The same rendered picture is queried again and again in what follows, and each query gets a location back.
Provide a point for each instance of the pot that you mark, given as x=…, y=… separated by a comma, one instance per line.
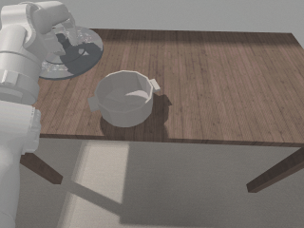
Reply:
x=125, y=98

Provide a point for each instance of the robot left forearm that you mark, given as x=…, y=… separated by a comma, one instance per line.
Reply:
x=22, y=50

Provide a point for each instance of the table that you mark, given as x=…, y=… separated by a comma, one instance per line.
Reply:
x=217, y=87

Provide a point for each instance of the robot left hand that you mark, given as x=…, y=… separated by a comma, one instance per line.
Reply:
x=59, y=14

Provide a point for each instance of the robot left upper arm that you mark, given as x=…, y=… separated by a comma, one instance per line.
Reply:
x=19, y=134

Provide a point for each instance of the lid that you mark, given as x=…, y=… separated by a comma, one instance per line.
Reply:
x=78, y=59

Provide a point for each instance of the knob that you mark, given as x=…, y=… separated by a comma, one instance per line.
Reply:
x=62, y=38

